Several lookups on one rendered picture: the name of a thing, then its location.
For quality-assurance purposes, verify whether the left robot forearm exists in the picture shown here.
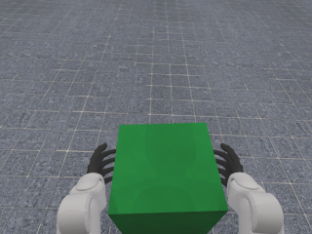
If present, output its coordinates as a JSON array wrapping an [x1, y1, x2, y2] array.
[[57, 173, 107, 234]]

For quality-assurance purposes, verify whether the right robot forearm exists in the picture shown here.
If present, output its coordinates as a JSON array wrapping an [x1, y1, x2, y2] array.
[[226, 172, 285, 234]]

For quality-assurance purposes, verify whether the left robot hand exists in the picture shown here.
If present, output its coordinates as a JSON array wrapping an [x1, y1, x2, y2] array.
[[87, 143, 116, 185]]

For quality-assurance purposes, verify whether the carton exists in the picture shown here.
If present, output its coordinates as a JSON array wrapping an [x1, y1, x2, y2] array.
[[107, 122, 229, 234]]

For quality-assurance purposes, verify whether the right robot hand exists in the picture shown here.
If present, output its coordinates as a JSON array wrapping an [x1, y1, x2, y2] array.
[[214, 143, 244, 188]]

